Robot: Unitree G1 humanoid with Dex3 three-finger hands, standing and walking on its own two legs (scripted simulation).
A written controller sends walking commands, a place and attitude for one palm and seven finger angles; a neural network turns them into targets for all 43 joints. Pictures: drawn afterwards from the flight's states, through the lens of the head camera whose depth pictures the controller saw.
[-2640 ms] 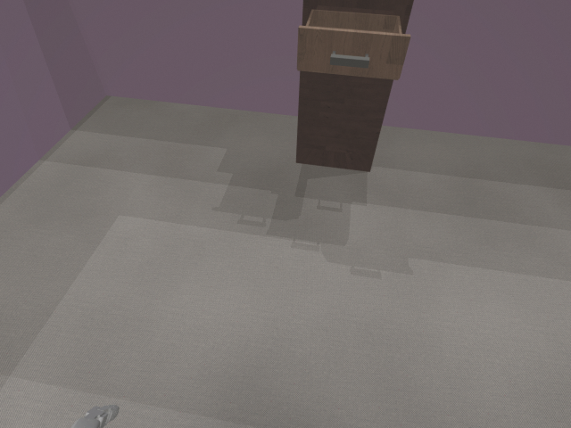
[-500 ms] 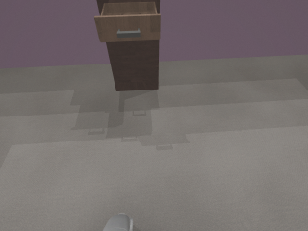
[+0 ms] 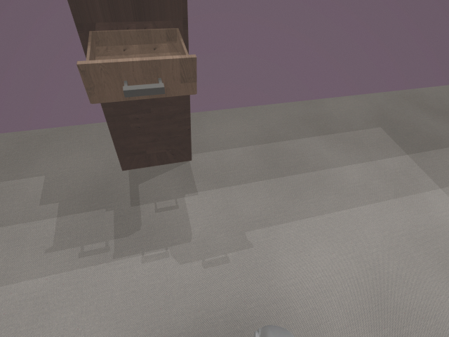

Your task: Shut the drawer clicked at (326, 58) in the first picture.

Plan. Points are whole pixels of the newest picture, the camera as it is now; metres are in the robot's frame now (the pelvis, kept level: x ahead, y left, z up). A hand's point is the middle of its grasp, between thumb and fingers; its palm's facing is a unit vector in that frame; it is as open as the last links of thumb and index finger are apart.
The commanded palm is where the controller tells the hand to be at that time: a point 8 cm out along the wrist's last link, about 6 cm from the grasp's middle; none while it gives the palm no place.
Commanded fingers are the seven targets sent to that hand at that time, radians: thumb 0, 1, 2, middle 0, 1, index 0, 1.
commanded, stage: walk to a spot facing it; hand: left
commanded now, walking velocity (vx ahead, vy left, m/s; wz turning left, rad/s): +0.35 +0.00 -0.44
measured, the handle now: (143, 86) +0.82 +0.32 -0.03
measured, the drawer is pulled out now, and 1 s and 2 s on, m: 0.30 0.30 0.30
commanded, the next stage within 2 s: turn to face it in 0.44 s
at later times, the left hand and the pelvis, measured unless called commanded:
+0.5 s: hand (199, 246) +0.36 +0.08 -0.17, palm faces -0.18 -0.97 -0.18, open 7.4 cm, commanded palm none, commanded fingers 0.00 0.90 0.90 -0.20 -0.30 -0.20 -0.30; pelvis +0.22 -0.07 -0.01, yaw -11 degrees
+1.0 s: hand (182, 239) +0.38 +0.13 -0.19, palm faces +0.06 -0.98 -0.17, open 7.4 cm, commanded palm none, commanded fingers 0.00 0.90 0.90 -0.20 -0.30 -0.20 -0.30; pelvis +0.35 -0.05 -0.01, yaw -1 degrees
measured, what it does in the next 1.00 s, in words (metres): walks ahead: right foot, then left foot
